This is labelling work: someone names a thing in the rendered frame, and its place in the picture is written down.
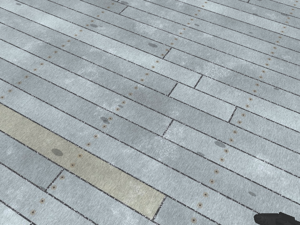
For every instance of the right robot hand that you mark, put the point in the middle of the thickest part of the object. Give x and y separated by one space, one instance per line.
275 219

